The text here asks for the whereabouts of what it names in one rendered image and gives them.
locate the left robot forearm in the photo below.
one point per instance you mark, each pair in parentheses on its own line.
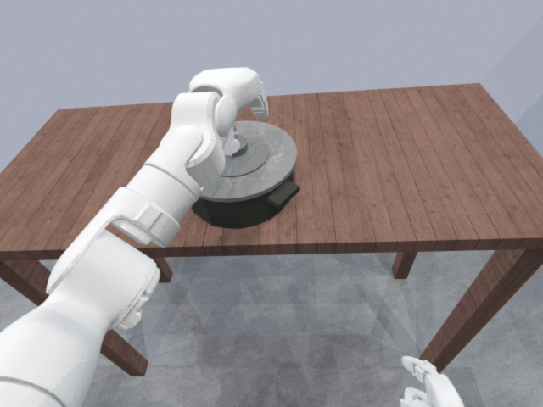
(189,158)

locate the pot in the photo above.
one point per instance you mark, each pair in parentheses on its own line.
(251,212)

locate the table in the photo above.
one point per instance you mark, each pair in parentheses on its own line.
(406,170)

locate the lid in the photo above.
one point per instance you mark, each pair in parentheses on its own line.
(268,162)

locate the knob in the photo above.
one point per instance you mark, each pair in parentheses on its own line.
(243,146)

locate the left robot upper arm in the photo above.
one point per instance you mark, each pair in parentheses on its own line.
(48,357)

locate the robot right hand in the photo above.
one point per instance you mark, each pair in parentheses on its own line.
(440,391)

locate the robot left hand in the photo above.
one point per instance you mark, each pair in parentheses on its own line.
(246,88)

